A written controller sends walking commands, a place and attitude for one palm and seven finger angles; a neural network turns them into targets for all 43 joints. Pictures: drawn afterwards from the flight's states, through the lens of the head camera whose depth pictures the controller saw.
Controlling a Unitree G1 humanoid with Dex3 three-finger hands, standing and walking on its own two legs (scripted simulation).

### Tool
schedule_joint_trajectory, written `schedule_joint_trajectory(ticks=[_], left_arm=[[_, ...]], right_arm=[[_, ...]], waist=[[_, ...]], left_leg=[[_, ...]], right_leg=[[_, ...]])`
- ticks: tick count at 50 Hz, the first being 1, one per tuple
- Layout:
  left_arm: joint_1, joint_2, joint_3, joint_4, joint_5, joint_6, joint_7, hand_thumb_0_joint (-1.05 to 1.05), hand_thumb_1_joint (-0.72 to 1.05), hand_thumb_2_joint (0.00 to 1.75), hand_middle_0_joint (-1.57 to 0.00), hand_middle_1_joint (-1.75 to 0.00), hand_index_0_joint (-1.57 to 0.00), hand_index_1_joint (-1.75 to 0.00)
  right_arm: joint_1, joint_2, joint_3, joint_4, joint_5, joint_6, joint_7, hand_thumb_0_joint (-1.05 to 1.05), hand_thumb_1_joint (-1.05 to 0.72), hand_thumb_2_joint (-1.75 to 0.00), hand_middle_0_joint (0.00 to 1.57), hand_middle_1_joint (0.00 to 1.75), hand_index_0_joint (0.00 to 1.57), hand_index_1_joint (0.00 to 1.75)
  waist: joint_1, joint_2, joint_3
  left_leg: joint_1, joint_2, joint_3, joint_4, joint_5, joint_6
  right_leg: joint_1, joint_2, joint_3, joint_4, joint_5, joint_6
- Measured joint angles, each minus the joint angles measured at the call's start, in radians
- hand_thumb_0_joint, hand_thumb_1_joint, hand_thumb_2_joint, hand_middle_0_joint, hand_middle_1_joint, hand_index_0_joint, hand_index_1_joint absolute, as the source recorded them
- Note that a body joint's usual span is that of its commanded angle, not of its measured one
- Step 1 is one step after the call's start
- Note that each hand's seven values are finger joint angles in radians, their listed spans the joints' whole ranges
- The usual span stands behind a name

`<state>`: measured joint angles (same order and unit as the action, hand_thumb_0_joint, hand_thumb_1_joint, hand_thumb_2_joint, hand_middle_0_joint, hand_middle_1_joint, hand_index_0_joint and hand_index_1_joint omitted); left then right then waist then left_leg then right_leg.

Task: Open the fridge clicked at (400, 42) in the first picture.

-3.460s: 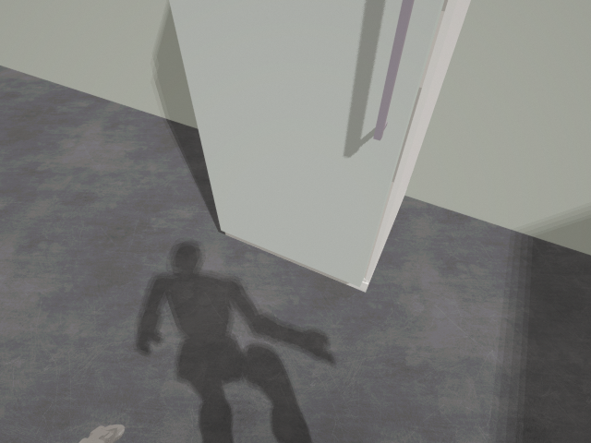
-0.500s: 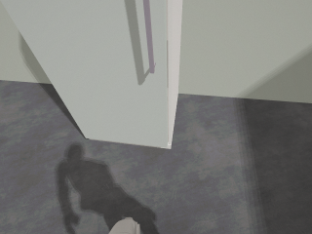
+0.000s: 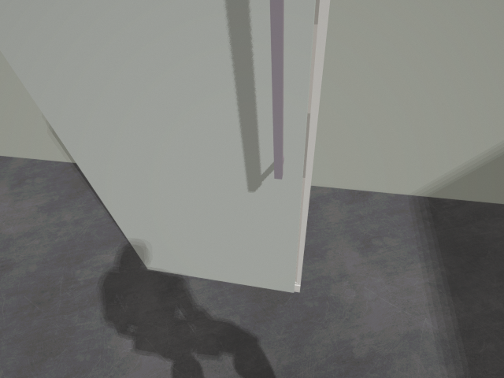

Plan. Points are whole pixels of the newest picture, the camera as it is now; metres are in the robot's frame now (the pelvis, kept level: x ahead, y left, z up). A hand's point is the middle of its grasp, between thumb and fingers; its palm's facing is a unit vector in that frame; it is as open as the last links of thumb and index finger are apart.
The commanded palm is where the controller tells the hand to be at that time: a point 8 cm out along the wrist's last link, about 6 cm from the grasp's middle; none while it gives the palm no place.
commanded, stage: come to a stop and stand still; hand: right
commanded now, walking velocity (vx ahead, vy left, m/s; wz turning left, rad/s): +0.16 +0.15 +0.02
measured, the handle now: (279, 70) +0.52 -0.02 +0.24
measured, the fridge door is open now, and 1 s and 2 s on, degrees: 0 0 0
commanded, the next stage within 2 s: look again from close up in 1.82 s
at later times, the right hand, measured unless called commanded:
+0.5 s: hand out of the picture +0.16 -0.12 -0.16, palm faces +0.02 +0.96 -0.28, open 7.4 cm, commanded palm none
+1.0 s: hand out of the picture +0.06 -0.18 -0.16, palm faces +0.07 +0.98 -0.18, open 7.4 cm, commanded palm none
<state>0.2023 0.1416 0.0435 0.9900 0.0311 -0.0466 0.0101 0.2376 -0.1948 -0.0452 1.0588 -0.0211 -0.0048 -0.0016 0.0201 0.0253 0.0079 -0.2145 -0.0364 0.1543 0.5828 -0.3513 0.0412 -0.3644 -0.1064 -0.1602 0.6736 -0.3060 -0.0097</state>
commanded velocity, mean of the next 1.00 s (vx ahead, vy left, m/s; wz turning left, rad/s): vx -0.08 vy -0.01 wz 0.00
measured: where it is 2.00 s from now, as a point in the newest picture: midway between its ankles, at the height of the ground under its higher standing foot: outside the picture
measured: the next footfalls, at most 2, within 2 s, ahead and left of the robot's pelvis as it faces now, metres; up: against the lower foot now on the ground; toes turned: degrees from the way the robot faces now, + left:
left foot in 0.38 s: +0.20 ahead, +0.19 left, +0.00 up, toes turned +8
right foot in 0.82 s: +0.06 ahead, -0.06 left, +0.00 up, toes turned -4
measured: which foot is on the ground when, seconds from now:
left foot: down 0.00-0.00, up 0.02-0.36, down 0.38-0.84, up 0.86-1.00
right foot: down 0.00-0.38, up 0.40-0.80, down 0.82-1.00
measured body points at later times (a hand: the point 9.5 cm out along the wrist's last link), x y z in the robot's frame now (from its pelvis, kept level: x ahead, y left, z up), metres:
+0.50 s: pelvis +0.09 +0.07 +0.00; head +0.15 +0.10 +0.45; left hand +0.12 +0.33 -0.17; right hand +0.16 -0.17 -0.14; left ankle +0.16 +0.19 -0.72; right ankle +0.02 -0.06 -0.63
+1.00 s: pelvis +0.05 +0.01 +0.03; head +0.04 -0.02 +0.47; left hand +0.04 +0.24 -0.11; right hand +0.06 -0.24 -0.15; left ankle +0.06 +0.16 -0.66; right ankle +0.00 -0.08 -0.72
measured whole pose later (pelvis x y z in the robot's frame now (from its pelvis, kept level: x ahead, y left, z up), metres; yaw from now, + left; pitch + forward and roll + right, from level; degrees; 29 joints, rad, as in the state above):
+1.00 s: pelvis +0.05 +0.01 +0.03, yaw -1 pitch +0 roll +2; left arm 0.35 0.13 0.01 1.06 0.02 0.00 0.03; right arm 0.28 -0.24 -0.07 1.05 -0.03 0.05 0.00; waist 0.00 0.05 -0.02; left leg -0.45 0.00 -0.01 0.90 -0.28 -0.05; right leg -0.11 -0.02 -0.05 0.37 -0.27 -0.03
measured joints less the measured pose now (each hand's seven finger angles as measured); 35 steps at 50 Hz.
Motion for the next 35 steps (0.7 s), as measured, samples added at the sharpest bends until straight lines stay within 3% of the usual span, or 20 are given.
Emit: schedule_joint_trajectory(ticks=[2, 4, 7, 13, 16, 18, 19, 22, 25, 27, 31, 35], left_arm=[[0.002, -0.014, -0.010, 0.000, 0.006, -0.013, 0.007, 0.00, 0.91, 0.90, -0.20, -0.30, -0.20, -0.30], [0.016, -0.019, -0.010, 0.002, 0.000, -0.020, 0.025, 0.00, 0.92, 0.89, -0.20, -0.30, -0.20, -0.30], [0.038, -0.009, -0.014, 0.022, -0.004, -0.016, 0.041, -0.01, 0.94, 0.89, -0.21, -0.30, -0.20, -0.30], [0.052, -0.005, -0.002, 0.061, -0.011, 0.030, 0.040, 0.00, 0.93, 0.89, -0.21, -0.30, -0.20, -0.30], [0.045, -0.001, 0.017, 0.068, -0.008, 0.052, 0.033, 0.00, 0.92, 0.89, -0.21, -0.30, -0.20, -0.30], [0.047, 0.009, 0.028, 0.070, -0.009, 0.064, 0.026, 0.00, 0.91, 0.89, -0.21, -0.30, -0.20, -0.30], [0.054, 0.013, 0.033, 0.068, -0.012, 0.069, 0.022, 0.00, 0.91, 0.89, -0.21, -0.30, -0.20, -0.30], [0.027, 0.050, 0.049, 0.061, -0.025, 0.092, 0.021, 0.00, 0.91, 0.89, -0.21, -0.30, -0.20, -0.30], [-0.015, 0.080, 0.058, 0.047, -0.022, 0.115, 0.020, 0.01, 0.91, 0.89, -0.20, -0.30, -0.20, -0.30], [-0.044, 0.092, 0.059, 0.031, -0.017, 0.126, 0.012, 0.01, 0.91, 0.89, -0.20, -0.30, -0.20, -0.30], [-0.080, 0.104, 0.055, -0.003, -0.006, 0.135, -0.005, 0.00, 0.91, 0.90, -0.20, -0.30, -0.19, -0.30], [-0.090, 0.102, 0.046, -0.024, -0.004, 0.127, -0.017, 0.00, 0.91, 0.90, -0.20, -0.30, -0.19, -0.30]], right_arm=[[0.018, -0.003, -0.003, 0.007, -0.005, 0.017, 0.008, 0.00, -0.92, -0.90, 0.20, 0.30, 0.20, 0.30], [0.021, -0.002, -0.006, 0.012, -0.012, 0.026, 0.015, 0.00, -0.92, -0.90, 0.20, 0.30, 0.20, 0.30], [0.008, 0.000, -0.013, 0.002, -0.009, 0.035, 0.012, 0.00, -0.91, -0.90, 0.20, 0.30, 0.20, 0.30], [-0.024, 0.002, -0.014, -0.038, -0.007, 0.056, -0.007, 0.00, -0.91, -0.90, 0.20, 0.30, 0.20, 0.30], [-0.038, 0.003, -0.015, -0.048, -0.006, 0.056, -0.009, 0.00, -0.91, -0.90, 0.20, 0.30, 0.20, 0.30], [-0.039, 0.003, -0.013, -0.054, -0.005, 0.043, -0.007, 0.00, -0.91, -0.90, 0.20, 0.30, 0.20, 0.30], [-0.033, -0.003, -0.012, -0.060, -0.007, 0.031, -0.007, 0.00, -0.91, -0.90, 0.20, 0.30, 0.20, 0.30], [-0.060, 0.016, -0.010, -0.062, -0.007, 0.014, -0.017, 0.00, -0.91, -0.90, 0.20, 0.30, 0.20, 0.30], [-0.086, 0.034, -0.005, -0.077, -0.002, 0.022, -0.030, 0.00, -0.90, -0.90, 0.20, 0.30, 0.20, 0.30], [-0.099, 0.038, 0.000, -0.088, -0.001, 0.024, -0.037, 0.00, -0.90, -0.90, 0.20, 0.30, 0.20, 0.30], [-0.116, 0.034, 0.004, -0.106, -0.005, 0.023, -0.044, 0.00, -0.90, -0.90, 0.20, 0.30, 0.20, 0.30], [-0.111, 0.014, 0.003, -0.120, -0.014, 0.028, -0.037, 0.00, -0.90, -0.90, 0.21, 0.30, 0.20, 0.30]], waist=[[-0.002, 0.022, -0.005], [-0.001, 0.028, 0.000], [-0.011, 0.029, 0.022], [-0.015, 0.005, 0.087], [-0.008, -0.013, 0.121], [-0.007, -0.028, 0.130], [-0.005, -0.023, 0.126], [-0.005, -0.060, 0.144], [-0.011, -0.077, 0.145], [-0.014, -0.077, 0.137], [-0.023, -0.065, 0.107], [-0.038, -0.040, 0.076]], left_leg=[[-0.070, 0.008, -0.047, 0.216, -0.093, -0.008], [-0.152, 0.020, -0.077, 0.416, -0.083, -0.025], [-0.234, 0.055, -0.110, 0.502, -0.020, -0.060], [-0.273, 0.090, -0.118, 0.320, 0.050, -0.080], [-0.246, 0.087, -0.099, 0.190, 0.052, -0.066], [-0.196, 0.087, -0.079, 0.057, 0.156, -0.062], [-0.168, 0.101, -0.071, 0.000, 0.273, -0.055], [-0.177, 0.107, -0.056, 0.068, 0.128, -0.030], [-0.168, 0.115, -0.053, 0.052, 0.120, -0.033], [-0.165, 0.119, -0.051, 0.024, 0.143, -0.027], [-0.166, 0.134, -0.045, -0.022, 0.184, -0.025], [-0.168, 0.148, -0.045, -0.053, 0.219, -0.035]], right_leg=[[0.027, 0.008, -0.020, 0.011, -0.032, -0.036], [0.072, 0.012, -0.028, -0.031, -0.036, -0.043], [0.144, 0.017, -0.032, -0.134, -0.004, -0.030], [0.215, -0.002, -0.022, -0.229, 0.017, 0.005], [0.226, -0.017, -0.025, -0.204, -0.010, 0.031], [0.218, -0.027, -0.025, -0.147, -0.049, 0.051], [0.196, -0.024, -0.022, -0.086, -0.076, 0.057], [0.062, 0.036, 0.113, 0.263, -0.258, 0.049], [-0.052, 0.104, 0.169, 0.541, -0.239, 0.057], [-0.100, 0.125, 0.178, 0.617, -0.180, 0.068], [-0.130, 0.130, 0.186, 0.600, -0.105, 0.081], [-0.067, 0.102, 0.170, 0.427, -0.106, 0.077]])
